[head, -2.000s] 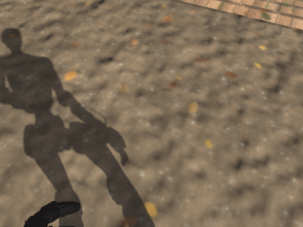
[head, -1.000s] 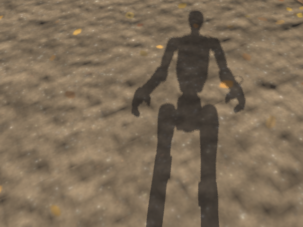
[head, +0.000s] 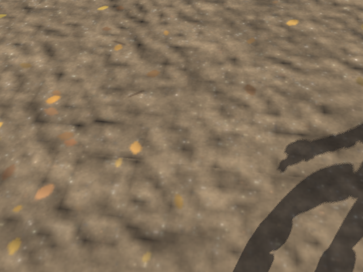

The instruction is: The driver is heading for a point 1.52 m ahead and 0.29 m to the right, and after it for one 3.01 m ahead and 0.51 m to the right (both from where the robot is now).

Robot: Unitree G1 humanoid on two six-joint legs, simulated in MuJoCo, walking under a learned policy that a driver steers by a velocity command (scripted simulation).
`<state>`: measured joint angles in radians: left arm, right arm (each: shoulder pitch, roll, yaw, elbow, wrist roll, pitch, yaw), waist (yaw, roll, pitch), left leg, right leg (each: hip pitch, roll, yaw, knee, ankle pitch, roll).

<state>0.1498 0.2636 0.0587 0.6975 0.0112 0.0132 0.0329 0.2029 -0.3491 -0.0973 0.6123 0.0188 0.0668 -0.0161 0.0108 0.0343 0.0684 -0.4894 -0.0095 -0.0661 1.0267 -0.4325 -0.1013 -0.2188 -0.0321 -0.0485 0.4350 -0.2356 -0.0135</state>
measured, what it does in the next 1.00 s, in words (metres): walks ahead: left foot, then right foot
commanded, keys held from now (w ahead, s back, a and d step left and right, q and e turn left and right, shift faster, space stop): no key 0.12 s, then w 0.88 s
